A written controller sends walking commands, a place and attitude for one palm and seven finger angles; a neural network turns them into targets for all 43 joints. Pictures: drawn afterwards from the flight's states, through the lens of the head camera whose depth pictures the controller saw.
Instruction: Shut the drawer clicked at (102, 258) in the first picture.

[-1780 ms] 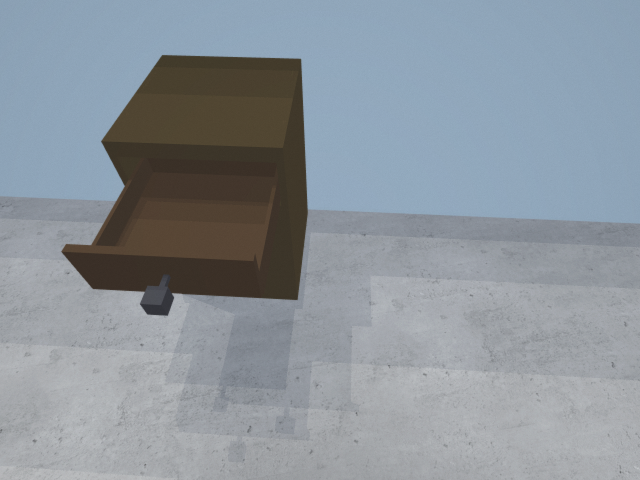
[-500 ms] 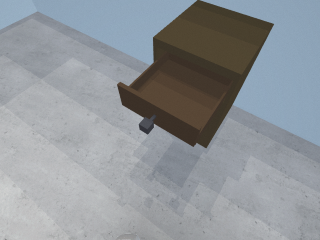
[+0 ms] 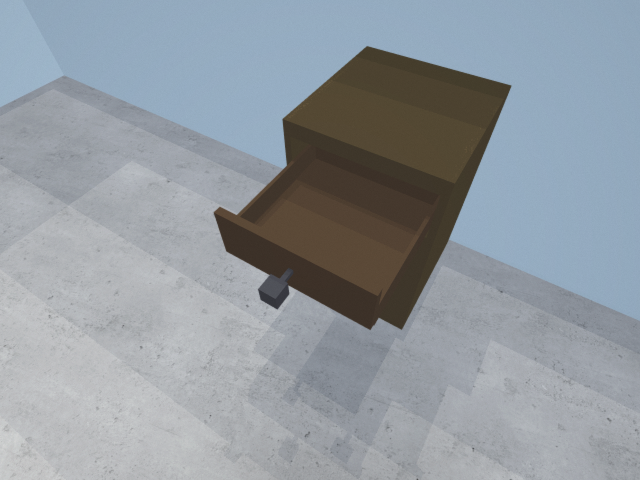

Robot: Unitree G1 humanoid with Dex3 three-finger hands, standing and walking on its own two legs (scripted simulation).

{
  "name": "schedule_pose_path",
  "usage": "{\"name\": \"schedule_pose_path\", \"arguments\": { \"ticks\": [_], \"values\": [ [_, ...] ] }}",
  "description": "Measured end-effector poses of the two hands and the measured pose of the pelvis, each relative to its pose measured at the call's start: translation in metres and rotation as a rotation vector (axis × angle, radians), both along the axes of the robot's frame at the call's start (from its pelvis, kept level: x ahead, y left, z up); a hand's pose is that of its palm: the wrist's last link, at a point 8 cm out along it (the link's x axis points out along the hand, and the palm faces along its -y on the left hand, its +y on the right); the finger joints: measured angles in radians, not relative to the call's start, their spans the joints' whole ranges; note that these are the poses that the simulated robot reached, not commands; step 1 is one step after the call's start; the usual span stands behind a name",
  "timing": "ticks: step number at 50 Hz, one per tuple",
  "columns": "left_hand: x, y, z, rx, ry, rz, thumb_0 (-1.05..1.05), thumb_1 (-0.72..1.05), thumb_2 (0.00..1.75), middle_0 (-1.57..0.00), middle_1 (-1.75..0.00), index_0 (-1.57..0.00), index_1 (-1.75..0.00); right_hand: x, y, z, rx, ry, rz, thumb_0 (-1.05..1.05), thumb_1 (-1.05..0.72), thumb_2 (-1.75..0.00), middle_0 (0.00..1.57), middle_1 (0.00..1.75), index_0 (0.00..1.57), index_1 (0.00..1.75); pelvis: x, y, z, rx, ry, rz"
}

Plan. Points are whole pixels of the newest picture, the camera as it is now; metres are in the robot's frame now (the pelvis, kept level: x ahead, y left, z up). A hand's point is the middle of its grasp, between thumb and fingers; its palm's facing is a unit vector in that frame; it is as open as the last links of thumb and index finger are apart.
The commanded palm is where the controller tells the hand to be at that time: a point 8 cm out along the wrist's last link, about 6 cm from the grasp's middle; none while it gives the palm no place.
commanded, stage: stand and wait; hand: left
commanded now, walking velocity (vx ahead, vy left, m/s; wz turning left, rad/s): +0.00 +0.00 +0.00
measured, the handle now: (279, 284) +0.50 +0.11 -0.20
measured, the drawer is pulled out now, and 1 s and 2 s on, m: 0.30 0.30 0.30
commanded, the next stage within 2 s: turn or walk to find it in 0.08 s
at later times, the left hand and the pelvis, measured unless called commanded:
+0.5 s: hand out of the picture +0.01 +0.17 -0.18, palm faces +0.09 -0.97 -0.21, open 7.3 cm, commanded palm none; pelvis -0.01 -0.01 +0.00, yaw +2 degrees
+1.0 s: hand out of the picture -0.02 +0.16 -0.18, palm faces +0.09 -0.98 -0.18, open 7.3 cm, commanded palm none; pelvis -0.02 +0.00 +0.00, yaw +2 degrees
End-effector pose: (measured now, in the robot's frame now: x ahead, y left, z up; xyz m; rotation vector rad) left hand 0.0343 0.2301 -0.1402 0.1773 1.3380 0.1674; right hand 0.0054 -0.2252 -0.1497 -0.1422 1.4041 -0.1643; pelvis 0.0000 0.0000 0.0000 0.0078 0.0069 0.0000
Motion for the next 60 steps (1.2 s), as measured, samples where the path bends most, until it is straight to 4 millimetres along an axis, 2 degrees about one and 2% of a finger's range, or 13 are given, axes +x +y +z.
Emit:
{"name": "schedule_pose_path", "arguments": {
  "ticks": [7, 14, 22, 29, 36, 42, 60],
  "values": [
    [0.011, -0.008, -0.001, -0.004, -0.013, 0.005, 0.00, 0.92, 0.89, -0.20, -0.30, -0.20, -0.30, -0.027, 0.002, 0.001, 0.008, 0.083, -0.021, 0.00, -0.91, -0.90, 0.20, 0.30, 0.20, 0.30, 0.005, -0.007, 0.000, -0.003, -0.005, 0.005],
    [0.000, -0.010, -0.002, -0.003, 0.006, 0.024, 0.00, 0.93, 0.89, -0.20, -0.30, -0.20, -0.30, -0.036, 0.006, 0.001, 0.021, 0.102, -0.027, 0.00, -0.91, -0.90, 0.20, 0.30, 0.20, 0.30, 0.005, -0.010, 0.000, -0.005, -0.012, 0.010],
    [-0.026, -0.012, -0.004, -0.011, 0.049, 0.061, 0.00, 0.92, 0.89, -0.20, -0.30, -0.20, -0.30, -0.032, 0.008, -0.001, 0.030, 0.090, -0.003, 0.00, -0.90, -0.90, 0.20, 0.30, 0.20, 0.30, -0.001, -0.010, -0.001, -0.005, -0.016, 0.029],
    [-0.051, -0.011, -0.008, -0.018, 0.073, 0.107, 0.00, 0.92, 0.89, -0.20, -0.30, -0.20, -0.30, -0.019, 0.002, -0.002, 0.010, 0.067, 0.034, 0.00, -0.90, -0.90, 0.20, 0.30, 0.20, 0.30, -0.010, -0.008, -0.004, -0.003, -0.017, 0.051],
    [-0.065, -0.015, -0.010, -0.037, 0.095, 0.112, 0.00, 0.91, 0.89, -0.20, -0.30, -0.20, -0.30, -0.007, -0.002, 0.001, -0.011, 0.024, 0.053, 0.00, -0.91, -0.90, 0.20, 0.30, 0.20, 0.30, -0.014, -0.007, -0.002, -0.006, -0.020, 0.052],
    [-0.068, -0.019, -0.009, -0.051, 0.104, 0.102, 0.00, 0.92, 0.89, -0.20, -0.30, -0.20, -0.30, -0.008, -0.001, 0.004, -0.015, 0.016, 0.056, 0.00, -0.92, -0.90, 0.20, 0.30, 0.20, 0.30, -0.016, -0.005, 0.000, -0.007, -0.022, 0.047],
    [-0.057, -0.013, -0.004, -0.032, 0.097, 0.080, 0.00, 0.92, 0.89, -0.20, -0.30, -0.20, -0.30, -0.037, 0.016, 0.003, 0.029, 0.084, 0.028, 0.00, -0.91, -0.90, 0.20, 0.30, 0.20, 0.30, -0.012, -0.004, 0.002, -0.006, -0.018, 0.039]
  ]
}}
